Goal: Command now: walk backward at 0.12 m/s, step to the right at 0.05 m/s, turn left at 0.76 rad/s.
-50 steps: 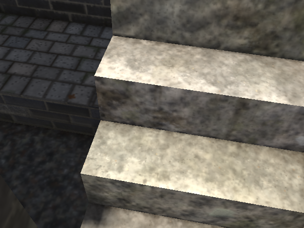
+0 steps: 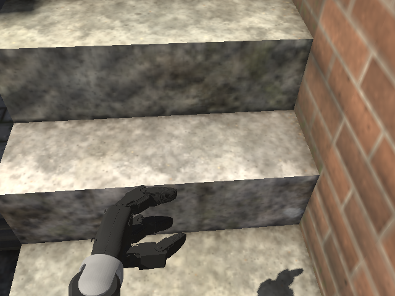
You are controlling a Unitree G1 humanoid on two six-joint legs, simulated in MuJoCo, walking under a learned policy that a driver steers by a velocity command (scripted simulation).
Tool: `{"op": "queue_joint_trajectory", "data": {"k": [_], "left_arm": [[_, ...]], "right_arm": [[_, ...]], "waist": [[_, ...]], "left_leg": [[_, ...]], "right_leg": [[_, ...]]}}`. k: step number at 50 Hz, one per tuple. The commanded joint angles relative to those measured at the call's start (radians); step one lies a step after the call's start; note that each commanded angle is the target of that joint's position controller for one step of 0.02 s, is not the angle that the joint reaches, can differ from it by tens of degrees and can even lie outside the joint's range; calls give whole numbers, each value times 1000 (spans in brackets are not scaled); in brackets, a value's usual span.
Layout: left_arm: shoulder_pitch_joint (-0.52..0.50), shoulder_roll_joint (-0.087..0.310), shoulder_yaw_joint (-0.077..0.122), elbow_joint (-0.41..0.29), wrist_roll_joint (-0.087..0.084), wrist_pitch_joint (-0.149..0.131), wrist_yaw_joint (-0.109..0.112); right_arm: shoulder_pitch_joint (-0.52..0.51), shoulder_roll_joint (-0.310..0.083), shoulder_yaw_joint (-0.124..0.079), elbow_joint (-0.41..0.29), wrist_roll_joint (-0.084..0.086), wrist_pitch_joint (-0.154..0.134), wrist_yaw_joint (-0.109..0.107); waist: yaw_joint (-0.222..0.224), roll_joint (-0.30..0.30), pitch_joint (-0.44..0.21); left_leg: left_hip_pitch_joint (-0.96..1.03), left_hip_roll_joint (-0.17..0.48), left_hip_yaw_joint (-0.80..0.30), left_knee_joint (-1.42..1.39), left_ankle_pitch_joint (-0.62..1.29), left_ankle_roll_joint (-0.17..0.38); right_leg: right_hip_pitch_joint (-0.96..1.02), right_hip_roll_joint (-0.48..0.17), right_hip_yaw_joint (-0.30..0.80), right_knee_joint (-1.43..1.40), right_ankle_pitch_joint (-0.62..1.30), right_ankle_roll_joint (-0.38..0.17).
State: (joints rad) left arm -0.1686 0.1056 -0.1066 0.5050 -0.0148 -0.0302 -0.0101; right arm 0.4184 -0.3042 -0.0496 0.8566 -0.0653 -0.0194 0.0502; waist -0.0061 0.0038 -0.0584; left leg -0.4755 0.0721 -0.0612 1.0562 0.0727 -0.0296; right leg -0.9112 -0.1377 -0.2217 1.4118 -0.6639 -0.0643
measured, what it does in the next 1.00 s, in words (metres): goes down, backwards: left foot 0.21 m lower, then right foot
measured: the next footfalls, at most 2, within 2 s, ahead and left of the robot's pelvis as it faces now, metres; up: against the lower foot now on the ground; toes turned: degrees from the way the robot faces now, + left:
left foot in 0.06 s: -0.09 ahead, +0.15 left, -0.21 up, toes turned +4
right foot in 0.44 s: -0.04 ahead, -0.09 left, -0.21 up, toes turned +24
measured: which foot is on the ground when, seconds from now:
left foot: up 0.00-0.04, down 0.06-0.44, up 0.46-0.96, down 0.98-1.00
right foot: down 0.00-0.08, up 0.10-0.42, down 0.44-0.96, up 0.98-1.00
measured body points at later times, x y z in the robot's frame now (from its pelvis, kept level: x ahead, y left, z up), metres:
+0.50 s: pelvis -0.10 -0.02 -0.09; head -0.09 -0.04 +0.36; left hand -0.08 +0.27 -0.17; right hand +0.18 -0.20 -0.17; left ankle -0.17 +0.14 -0.75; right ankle -0.08 -0.10 -0.81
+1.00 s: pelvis -0.10 +0.07 -0.07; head -0.09 +0.07 +0.38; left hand -0.06 +0.36 -0.17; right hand +0.08 -0.13 -0.18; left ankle -0.12 +0.19 -0.81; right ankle -0.09 -0.10 -0.79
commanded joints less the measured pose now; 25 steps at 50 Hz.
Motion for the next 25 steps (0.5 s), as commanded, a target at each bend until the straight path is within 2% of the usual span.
{"op": "queue_joint_trajectory", "data": {"k": [1, 2, 3, 4, 5, 6, 7, 8, 9, 10, 11, 12, 13, 14, 15, 16, 17, 18, 19, 20, 21, 22, 23, 24, 25], "left_arm": [[83, 200, 81, 8, 27, -2, -14], [-16, 167, 67, -19, 11, -10, -17], [0, 102, 53, 24, 6, 15, -13], [54, 48, 51, 51, 39, 55, -22], [58, 32, 64, 2, 36, 84, -5], [31, 66, 77, 66, -17, 85, 11], [106, 13, 75, 29, 86, 77, 95], [109, 126, 123, 99, -2, 27, 49], [128, 185, 140, 84, 10, 2, 43], [155, 221, 151, 76, 33, -31, 37], [109, 288, 176, 71, 56, -41, 52], [66, 299, 175, 61, 72, -38, 63], [65, 284, 183, 58, 76, -31, 73], [62, 265, 176, 36, 88, -23, 69], [24, 67, 104, -17, 67, 52, 73], [42, 51, 92, -12, 19, 78, 79], [133, 69, 95, 10, -13, 83, 80], [221, 101, 105, 25, -23, 85, 81], [291, 125, 123, 48, -35, 79, 81], [388, 165, 144, 79, -43, 61, 78], [582, 258, 186, 155, -4, 36, 65], [587, 180, 172, 223, 24, 28, 60], [624, 156, 150, 248, 57, 27, 54], [552, 289, 190, 188, 60, 4, 53], [464, 274, 199, 175, 38, -12, 50]], "right_arm": [[399, -23, -11, 124, -34, 15, 21], [497, -2, -12, 173, -38, 17, 19], [411, 45, 2, 199, -24, 16, 26], [329, 33, 4, 216, -14, -16, 30], [263, -97, 7, 188, 3, -49, 31], [158, -126, 24, 119, -16, -76, 63], [-69, -177, -49, -72, 71, -21, -17], [-22, -172, 26, -49, 27, -69, 13], [-33, -163, 6, -107, 24, -78, 4], [-225, -184, 1, -198, 61, -86, -2], [-206, -167, -1, -228, 89, -91, -9], [-169, -118, 19, -229, 90, -96, -17], [-121, -91, 26, -215, 89, -90, -12], [-126, -95, 20, -224, 99, -91, -28], [-56, -122, -15, -153, 67, 1, -123], [-23, -107, -13, -160, 35, 48, -156], [-58, -111, -19, -164, 11, 73, -164], [-115, -102, -22, -178, 11, 84, -161], [-127, -89, -27, -188, 9, 84, -157], [-112, -78, -31, -180, 22, 85, -151], [-269, -17, -14, -261, 158, 67, -150], [-242, 101, 15, -267, 127, 59, -104], [-238, 172, 32, -260, 106, 33, -81], [-23, 50, -13, -251, 141, 4, -77], [-59, -48, -35, -237, 142, -6, -78]], "waist": [[-22, -164, -68], [-94, -112, -20], [-67, -5, 70], [-5, 130, 85], [49, 282, 54], [30, 161, -9], [54, -71, 57], [76, 205, -186], [31, 99, -102], [56, 199, 12], [3, 171, 22], [-36, 105, 9], [-59, 76, -18], [-66, 96, -33], [-29, -15, 124], [-59, 55, 167], [-48, 169, 154], [-28, 253, 126], [-34, 319, 87], [-24, 338, 30], [108, 177, -162], [70, -73, -127], [64, -272, -88], [-43, -404, -133], [-40, -329, -27]], "left_leg": [[187, -12, 116, -215, 113, 49], [259, -27, 156, -402, 205, 74], [206, -41, 184, -736, 194, 132], [158, -48, 117, -761, 236, 258], [147, 169, -346, -572, 654, 472], [296, 200, -308, -555, 825, 416], [280, 170, -288, -500, 921, 267], [269, 151, -323, -468, 811, 346], [301, 210, -419, -532, 590, 341], [250, 305, -497, -598, 550, 357], [327, 309, -563, -605, 441, 362], [380, 261, -499, -520, 430, 317], [456, 211, -467, -471, 468, 291], [429, 165, -439, -425, 520, 270], [385, 100, -445, -569, 381, 263], [312, 72, -435, -620, 336, 259], [267, 73, -403, -656, 279, 245], [227, 69, -370, -655, 310, 218], [245, 82, -364, -656, 359, 181], [326, 76, -370, -629, 353, 150], [321, 26, -365, -521, -119, 104], [160, -138, -200, -276, -445, 56], [-103, -261, -197, 66, -641, 1], [-159, -264, -255, 365, -677, -36], [-253, -196, -207, 552, -626, -50]], "right_leg": [[59, -266, 501, -358, 92, 27], [0, -228, 395, -215, 75, 91], [46, -183, 268, -32, -77, 97], [8, -53, 104, 332, -230, 99], [-223, 120, 107, 753, -132, 188], [-358, 188, 204, 967, -53, 154], [-255, 72, 179, 684, 194, 85], [-184, 205, 261, 1013, 121, 152], [-205, 175, 313, 1006, 87, 148], [-179, 155, 420, 993, 102, 150], [-211, 159, 433, 934, 86, 163], [-213, 140, 427, 774, 163, 160], [-177, 142, 405, 656, 147, 142], [-83, 126, 366, 477, 121, 132], [-69, 118, 225, 51, 183, 104], [42, 167, 163, -108, 129, 113], [197, 177, 172, -283, 61, 110], [338, 171, 197, -430, 63, 98], [444, 162, 232, -583, 131, 87], [517, 128, 291, -769, 274, 79], [752, 77, 256, -971, 522, 84], [890, 108, 234, -1015, 547, 128], [953, -10, 445, -957, 698, 108], [827, -272, 866, -1117, 542, -87], [727, -283, 973, -1216, 73, -181]]}}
